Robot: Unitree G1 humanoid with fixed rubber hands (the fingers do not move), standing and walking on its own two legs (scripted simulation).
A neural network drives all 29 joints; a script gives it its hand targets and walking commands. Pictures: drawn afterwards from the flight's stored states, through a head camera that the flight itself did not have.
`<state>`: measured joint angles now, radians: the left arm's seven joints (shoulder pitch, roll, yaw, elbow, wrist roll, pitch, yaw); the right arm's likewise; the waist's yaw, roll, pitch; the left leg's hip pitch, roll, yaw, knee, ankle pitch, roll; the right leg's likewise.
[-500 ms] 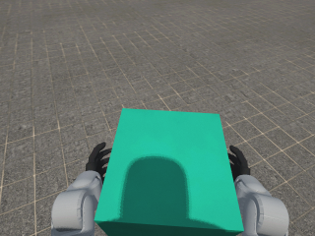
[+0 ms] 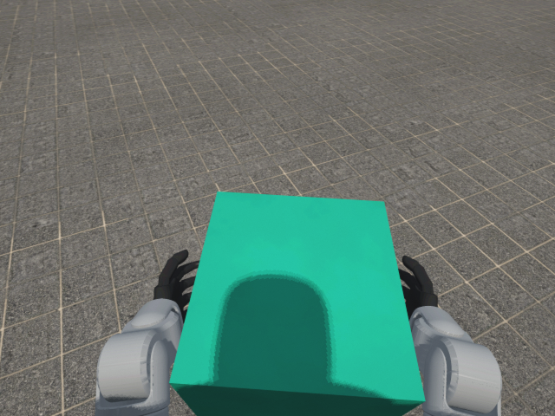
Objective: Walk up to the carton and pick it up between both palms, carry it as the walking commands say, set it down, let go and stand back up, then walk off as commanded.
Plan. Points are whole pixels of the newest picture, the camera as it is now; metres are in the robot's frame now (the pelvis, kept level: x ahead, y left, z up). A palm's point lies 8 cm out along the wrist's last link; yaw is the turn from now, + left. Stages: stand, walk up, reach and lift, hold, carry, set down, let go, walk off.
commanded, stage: carry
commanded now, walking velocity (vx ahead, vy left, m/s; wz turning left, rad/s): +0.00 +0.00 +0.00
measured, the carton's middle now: (291, 324) +0.25 +0.00 +0.01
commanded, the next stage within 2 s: none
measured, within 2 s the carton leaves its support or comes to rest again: neither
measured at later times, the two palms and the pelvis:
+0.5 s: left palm (173, 304) +0.25 +0.16 +0.07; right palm (416, 311) +0.25 -0.16 +0.07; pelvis +0.00 +0.00 +0.00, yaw +0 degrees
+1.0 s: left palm (178, 303) +0.25 +0.16 +0.07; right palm (416, 309) +0.26 -0.16 +0.07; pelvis +0.01 +0.00 +0.00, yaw +0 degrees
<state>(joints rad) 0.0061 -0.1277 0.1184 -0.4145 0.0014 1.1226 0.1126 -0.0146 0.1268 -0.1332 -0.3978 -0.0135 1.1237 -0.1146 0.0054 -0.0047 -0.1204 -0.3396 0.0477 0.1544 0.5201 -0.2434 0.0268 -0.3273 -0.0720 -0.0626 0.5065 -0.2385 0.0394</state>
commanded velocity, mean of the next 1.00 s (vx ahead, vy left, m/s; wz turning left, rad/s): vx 0.00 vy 0.00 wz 0.00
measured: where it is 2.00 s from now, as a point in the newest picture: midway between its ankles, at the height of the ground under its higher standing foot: outside the picture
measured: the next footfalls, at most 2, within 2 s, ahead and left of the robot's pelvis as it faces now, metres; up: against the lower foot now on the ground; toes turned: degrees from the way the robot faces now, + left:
right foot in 1.92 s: +0.28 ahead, -0.13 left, +0.00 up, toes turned -5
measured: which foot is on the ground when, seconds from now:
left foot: down 0.00-1.00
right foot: down 0.00-1.00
